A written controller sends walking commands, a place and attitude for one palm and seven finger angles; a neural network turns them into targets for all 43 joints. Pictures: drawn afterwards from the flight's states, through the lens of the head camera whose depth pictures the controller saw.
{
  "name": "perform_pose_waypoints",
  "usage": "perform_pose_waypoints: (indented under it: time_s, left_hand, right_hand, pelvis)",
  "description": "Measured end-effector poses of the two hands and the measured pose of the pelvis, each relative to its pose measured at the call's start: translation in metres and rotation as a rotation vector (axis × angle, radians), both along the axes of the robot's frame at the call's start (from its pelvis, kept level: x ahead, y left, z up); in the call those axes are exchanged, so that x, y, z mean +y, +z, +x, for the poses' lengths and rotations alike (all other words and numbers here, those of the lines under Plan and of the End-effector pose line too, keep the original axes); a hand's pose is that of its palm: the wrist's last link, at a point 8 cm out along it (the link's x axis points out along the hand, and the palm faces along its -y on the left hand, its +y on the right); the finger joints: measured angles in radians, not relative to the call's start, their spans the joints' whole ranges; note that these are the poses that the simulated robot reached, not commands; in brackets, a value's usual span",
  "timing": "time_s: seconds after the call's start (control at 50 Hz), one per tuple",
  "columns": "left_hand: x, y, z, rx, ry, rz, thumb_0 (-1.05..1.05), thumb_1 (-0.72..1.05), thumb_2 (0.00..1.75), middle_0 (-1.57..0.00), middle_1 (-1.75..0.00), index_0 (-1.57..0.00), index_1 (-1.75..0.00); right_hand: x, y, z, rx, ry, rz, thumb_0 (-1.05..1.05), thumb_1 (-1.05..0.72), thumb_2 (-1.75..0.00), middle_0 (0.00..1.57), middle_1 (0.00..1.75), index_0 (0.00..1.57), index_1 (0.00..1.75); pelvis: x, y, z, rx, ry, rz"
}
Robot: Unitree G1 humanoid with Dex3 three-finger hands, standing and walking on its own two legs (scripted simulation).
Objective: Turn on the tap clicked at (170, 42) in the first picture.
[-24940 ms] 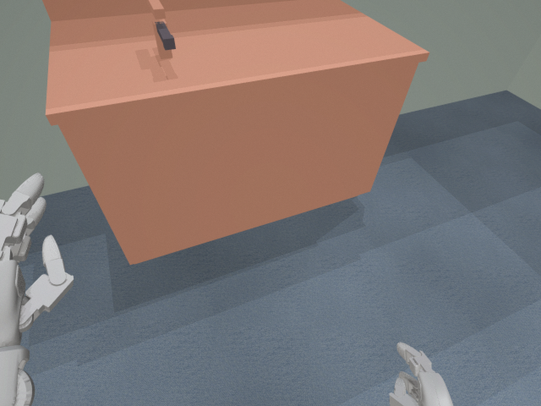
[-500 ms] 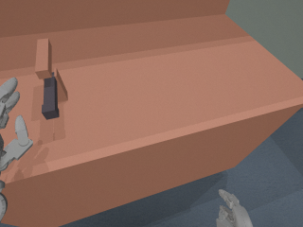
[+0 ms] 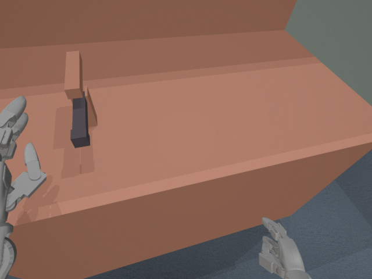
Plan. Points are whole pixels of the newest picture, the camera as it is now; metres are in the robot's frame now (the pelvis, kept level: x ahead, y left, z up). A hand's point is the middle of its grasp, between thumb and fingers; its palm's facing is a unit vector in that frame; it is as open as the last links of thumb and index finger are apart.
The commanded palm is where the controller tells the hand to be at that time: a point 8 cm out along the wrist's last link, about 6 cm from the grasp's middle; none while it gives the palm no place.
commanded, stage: look again from close up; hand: left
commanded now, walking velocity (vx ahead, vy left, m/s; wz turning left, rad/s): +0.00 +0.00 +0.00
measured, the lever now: (80, 137) +0.33 +0.25 +0.12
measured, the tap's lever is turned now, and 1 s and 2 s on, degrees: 0 0 0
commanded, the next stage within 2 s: shuffle to correct the standing spot in 0.26 s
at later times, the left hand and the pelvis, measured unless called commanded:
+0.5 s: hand (46, 184) +0.21 +0.25 +0.15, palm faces +0.38 -0.85 -0.36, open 7.5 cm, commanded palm +0.15 +0.27 +0.18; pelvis -0.01 -0.01 +0.00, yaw +0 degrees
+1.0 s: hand (97, 185) +0.22 +0.17 +0.15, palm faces +0.34 -0.85 -0.39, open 7.5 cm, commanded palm +0.16 +0.21 +0.18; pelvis +0.00 -0.07 +0.00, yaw +0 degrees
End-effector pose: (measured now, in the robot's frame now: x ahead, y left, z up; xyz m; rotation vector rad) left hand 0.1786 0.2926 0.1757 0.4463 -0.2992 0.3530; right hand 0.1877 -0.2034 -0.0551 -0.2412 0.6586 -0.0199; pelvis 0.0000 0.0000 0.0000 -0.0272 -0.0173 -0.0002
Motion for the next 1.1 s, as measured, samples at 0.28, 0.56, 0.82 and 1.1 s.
perform_pose_waypoints:
  time_s: [0.28, 0.56, 0.82, 1.1]
  left_hand:
    - [-0.004, -0.007, -0.005, 0.039, -0.011, -0.015, 0.02, 0.89, 0.90, -0.21, -0.30, -0.21, -0.30]
    - [-0.009, -0.013, -0.003, 0.050, 0.012, -0.044, 0.02, 0.89, 0.90, -0.21, -0.30, -0.21, -0.30]
    - [-0.051, 0.001, 0.007, 0.052, -0.043, 0.010, 0.02, 0.89, 0.90, -0.21, -0.30, -0.21, -0.30]
    - [-0.096, -0.005, 0.002, 0.085, -0.029, -0.018, 0.02, 0.89, 0.90, -0.21, -0.30, -0.21, -0.30]
  right_hand:
    - [-0.008, -0.006, -0.027, 0.051, -0.035, -0.009, 0.01, -0.90, -0.90, 0.21, 0.30, 0.21, 0.30]
    - [-0.024, -0.003, -0.027, 0.045, -0.059, -0.015, 0.01, -0.90, -0.90, 0.21, 0.30, 0.21, 0.30]
    - [-0.050, -0.006, -0.018, 0.046, -0.056, 0.036, 0.01, -0.90, -0.90, 0.21, 0.30, 0.21, 0.30]
    - [-0.114, -0.013, -0.022, 0.045, -0.104, -0.004, 0.01, -0.90, -0.90, 0.21, 0.30, 0.21, 0.30]
  pelvis:
    - [-0.001, 0.002, -0.007, -0.011, 0.004, 0.001]
    - [-0.011, 0.003, -0.008, -0.009, -0.006, 0.011]
    - [-0.045, 0.003, -0.002, 0.006, -0.002, 0.010]
    - [-0.087, -0.003, -0.005, 0.015, -0.007, 0.020]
